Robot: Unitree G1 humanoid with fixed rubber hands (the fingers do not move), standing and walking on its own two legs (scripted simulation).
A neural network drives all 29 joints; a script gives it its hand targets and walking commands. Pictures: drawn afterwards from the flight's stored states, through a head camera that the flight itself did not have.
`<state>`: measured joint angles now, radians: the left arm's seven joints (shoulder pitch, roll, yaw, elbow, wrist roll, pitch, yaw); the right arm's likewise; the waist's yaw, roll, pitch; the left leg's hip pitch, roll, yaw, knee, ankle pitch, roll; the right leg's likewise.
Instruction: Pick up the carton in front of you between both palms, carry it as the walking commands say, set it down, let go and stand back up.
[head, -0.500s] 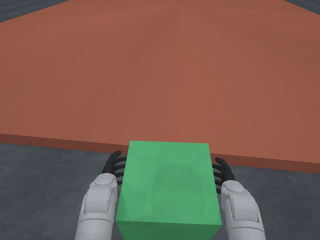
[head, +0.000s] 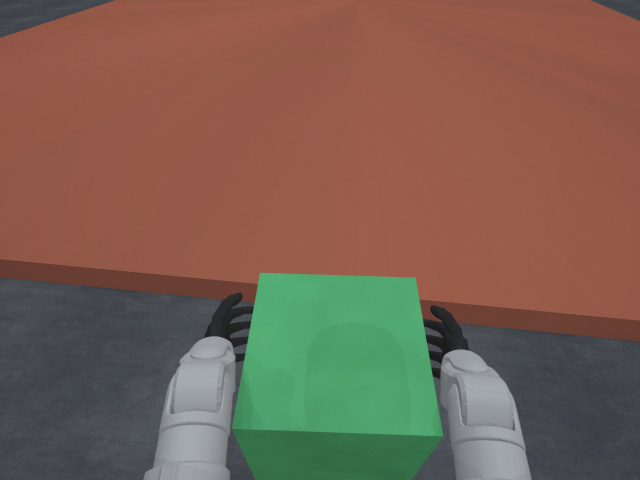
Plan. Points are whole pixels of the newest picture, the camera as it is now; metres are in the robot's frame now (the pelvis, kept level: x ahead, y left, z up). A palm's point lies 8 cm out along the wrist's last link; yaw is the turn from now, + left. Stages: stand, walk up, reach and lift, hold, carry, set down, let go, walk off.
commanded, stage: hold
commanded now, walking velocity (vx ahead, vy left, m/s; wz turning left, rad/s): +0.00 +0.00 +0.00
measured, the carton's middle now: (333, 386) +0.29 +0.00 -0.03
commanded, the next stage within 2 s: carry in 0.60 s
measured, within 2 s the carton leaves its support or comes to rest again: neither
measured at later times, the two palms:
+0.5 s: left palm (218, 350) +0.29 +0.15 +0.05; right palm (452, 364) +0.29 -0.14 +0.04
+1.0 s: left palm (212, 278) +0.37 +0.17 +0.10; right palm (436, 290) +0.36 -0.13 +0.09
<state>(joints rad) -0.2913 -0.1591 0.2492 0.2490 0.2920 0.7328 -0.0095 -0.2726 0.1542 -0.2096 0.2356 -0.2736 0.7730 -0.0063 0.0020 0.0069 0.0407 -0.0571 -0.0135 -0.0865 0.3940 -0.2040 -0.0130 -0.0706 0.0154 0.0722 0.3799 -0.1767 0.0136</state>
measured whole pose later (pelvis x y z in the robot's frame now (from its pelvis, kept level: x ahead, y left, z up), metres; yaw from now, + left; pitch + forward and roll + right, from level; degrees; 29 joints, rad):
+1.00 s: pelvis +0.10 +0.02 +0.00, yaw +0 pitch +5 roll -2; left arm -0.09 -0.13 0.10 -0.33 0.09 1.02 0.08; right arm -0.07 0.13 -0.05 -0.33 -0.12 1.05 -0.09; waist 0.00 0.04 -0.17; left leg -0.18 0.05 0.00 0.42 -0.34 0.00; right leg -0.37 0.01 -0.16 0.48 -0.31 0.01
